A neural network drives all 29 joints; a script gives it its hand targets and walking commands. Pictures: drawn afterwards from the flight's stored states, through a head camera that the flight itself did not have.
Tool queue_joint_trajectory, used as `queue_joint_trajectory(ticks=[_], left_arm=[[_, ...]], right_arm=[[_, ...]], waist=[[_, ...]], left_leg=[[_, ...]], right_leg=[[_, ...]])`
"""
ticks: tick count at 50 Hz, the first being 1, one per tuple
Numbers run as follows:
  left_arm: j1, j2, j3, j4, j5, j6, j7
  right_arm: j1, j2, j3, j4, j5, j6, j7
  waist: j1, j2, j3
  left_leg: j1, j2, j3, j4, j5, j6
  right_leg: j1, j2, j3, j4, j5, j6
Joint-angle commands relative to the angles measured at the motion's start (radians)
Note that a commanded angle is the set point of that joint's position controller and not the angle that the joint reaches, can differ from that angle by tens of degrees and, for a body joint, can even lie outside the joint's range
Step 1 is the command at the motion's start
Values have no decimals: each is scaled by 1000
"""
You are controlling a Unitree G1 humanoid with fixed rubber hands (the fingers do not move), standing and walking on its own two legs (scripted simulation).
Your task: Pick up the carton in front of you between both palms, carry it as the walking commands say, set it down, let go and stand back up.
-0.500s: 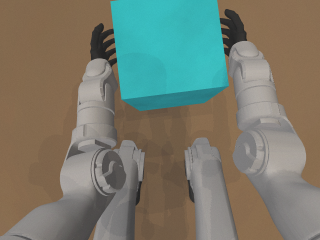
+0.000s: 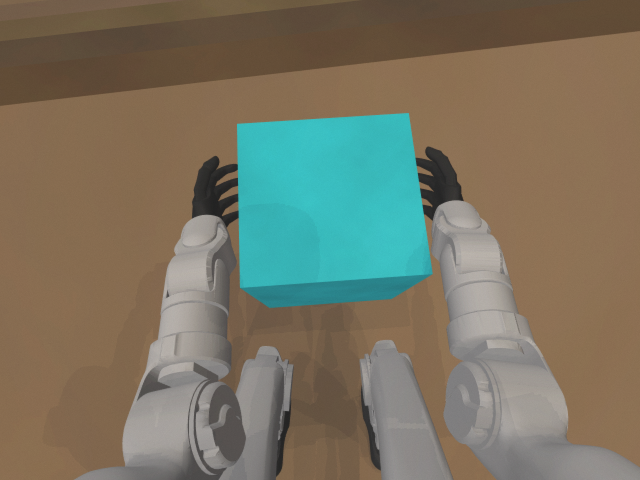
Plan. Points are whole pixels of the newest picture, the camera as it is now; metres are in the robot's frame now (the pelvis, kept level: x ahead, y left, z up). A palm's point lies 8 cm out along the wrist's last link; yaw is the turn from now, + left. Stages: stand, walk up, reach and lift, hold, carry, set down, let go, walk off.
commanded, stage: reach and lift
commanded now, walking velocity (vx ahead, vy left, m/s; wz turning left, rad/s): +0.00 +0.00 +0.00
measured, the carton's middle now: (327, 226) +0.44 -0.01 -0.11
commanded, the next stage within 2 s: hold in 1.84 s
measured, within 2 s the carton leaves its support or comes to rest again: neither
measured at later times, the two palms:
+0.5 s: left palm (144, 200) +0.38 +0.15 +0.12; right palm (494, 194) +0.38 -0.15 +0.11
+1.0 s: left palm (49, 175) +0.36 +0.15 +0.22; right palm (568, 178) +0.34 -0.15 +0.21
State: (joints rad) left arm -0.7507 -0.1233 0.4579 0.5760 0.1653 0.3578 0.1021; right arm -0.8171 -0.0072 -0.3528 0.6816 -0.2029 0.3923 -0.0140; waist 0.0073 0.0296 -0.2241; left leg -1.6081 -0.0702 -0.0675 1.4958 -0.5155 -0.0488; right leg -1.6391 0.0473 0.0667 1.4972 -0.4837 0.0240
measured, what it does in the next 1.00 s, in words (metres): rises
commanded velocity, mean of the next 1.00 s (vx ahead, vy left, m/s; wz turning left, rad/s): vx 0.00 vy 0.00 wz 0.00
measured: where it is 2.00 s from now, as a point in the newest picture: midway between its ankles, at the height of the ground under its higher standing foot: (326, 442)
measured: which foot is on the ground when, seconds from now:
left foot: down 0.00-1.00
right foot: down 0.00-1.00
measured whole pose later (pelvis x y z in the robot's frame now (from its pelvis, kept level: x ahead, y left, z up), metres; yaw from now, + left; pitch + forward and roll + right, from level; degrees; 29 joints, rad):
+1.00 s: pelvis +0.05 +0.01 +0.19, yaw -1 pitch -4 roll +0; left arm -0.33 -0.17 0.32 0.43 0.30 0.59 0.00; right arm -0.31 0.16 -0.30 0.41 -0.31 0.62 0.00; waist 0.00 0.01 -0.02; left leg -0.19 -0.02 -0.09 0.50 -0.25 -0.01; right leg -0.21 0.02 0.08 0.49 -0.22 0.01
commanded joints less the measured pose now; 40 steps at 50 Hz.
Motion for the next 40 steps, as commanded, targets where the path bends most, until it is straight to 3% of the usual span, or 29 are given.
queue_joint_trajectory(ticks=[1, 23, 35, 40], left_arm=[[-618, -1055, -616, 68, -143, -5, -272], [-196, -1082, -707, 10, -100, 4, -291], [-10, -1073, -776, -95, -124, 121, -322], [26, -1053, -769, -136, -125, 191, -334]], right_arm=[[-554, 1131, 523, -11, 161, -38, 231], [-172, 1157, 619, -136, 141, -42, 232], [-12, 1152, 692, -276, 173, 73, 242], [25, 1132, 690, -326, 172, 148, 247]], waist=[[-19, -65, -787], [-11, -37, -468], [-5, -26, -239], [-9, -22, -102]], left_leg=[[403, -122, 97, -225, 199, 12], [979, -65, -4, -695, 381, 35], [1319, -33, -18, -956, 512, 40], [1401, -21, -20, -1051, 486, 41]], right_leg=[[674, 113, -70, -235, 250, -6], [1153, 82, 1, -678, 401, -26], [1440, 57, 10, -943, 505, -20], [1516, 51, 6, -1039, 469, -19]])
